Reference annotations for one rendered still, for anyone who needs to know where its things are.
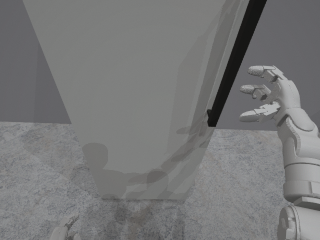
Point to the right robot forearm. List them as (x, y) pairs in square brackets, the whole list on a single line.
[(301, 158)]

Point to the robot left hand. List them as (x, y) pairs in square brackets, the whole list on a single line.
[(61, 232)]

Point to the fridge door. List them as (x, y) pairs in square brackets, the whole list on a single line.
[(136, 78)]

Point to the right robot upper arm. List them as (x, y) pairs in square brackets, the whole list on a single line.
[(298, 223)]

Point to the handle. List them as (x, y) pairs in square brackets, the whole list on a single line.
[(250, 20)]

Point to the robot right hand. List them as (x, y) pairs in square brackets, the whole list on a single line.
[(284, 95)]

